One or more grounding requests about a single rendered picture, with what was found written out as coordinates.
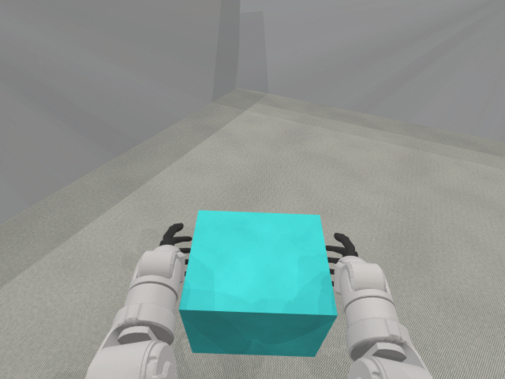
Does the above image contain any right robot hand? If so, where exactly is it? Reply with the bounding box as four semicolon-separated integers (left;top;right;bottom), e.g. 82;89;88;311
326;233;358;286

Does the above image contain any left robot upper arm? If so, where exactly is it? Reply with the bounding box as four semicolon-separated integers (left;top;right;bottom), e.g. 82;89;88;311
86;340;178;379

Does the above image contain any right robot upper arm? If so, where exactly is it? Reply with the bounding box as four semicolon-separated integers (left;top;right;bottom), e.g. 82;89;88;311
347;355;433;379

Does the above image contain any carton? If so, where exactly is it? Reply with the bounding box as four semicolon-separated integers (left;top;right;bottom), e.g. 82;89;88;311
179;210;338;357

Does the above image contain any right robot forearm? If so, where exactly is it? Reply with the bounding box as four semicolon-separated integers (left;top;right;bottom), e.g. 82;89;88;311
334;256;432;377

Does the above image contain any left robot forearm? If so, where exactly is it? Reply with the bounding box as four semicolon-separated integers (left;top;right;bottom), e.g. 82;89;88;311
85;245;185;379

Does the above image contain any left robot hand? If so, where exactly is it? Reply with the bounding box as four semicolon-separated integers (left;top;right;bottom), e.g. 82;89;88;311
159;223;192;274

